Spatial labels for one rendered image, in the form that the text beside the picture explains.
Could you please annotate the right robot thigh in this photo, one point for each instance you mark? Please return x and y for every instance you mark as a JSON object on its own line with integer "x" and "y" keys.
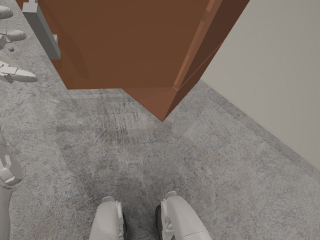
{"x": 185, "y": 222}

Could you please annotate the cupboard door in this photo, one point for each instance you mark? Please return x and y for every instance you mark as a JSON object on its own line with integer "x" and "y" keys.
{"x": 117, "y": 44}

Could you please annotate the robot left upper arm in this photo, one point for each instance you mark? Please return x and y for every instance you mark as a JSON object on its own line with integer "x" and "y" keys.
{"x": 11, "y": 173}

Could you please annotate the right robot foot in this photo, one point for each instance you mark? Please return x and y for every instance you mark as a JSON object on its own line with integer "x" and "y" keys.
{"x": 158, "y": 220}

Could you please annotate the handle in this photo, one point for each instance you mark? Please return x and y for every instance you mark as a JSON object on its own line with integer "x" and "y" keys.
{"x": 39, "y": 25}

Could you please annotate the left robot hand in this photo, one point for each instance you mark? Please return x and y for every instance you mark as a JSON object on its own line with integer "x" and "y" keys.
{"x": 7, "y": 73}

